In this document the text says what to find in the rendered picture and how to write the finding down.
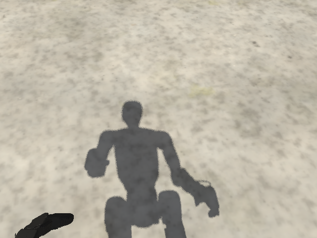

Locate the left robot hand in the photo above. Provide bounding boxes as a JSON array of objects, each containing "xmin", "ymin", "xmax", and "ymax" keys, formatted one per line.
[{"xmin": 15, "ymin": 212, "xmax": 74, "ymax": 238}]

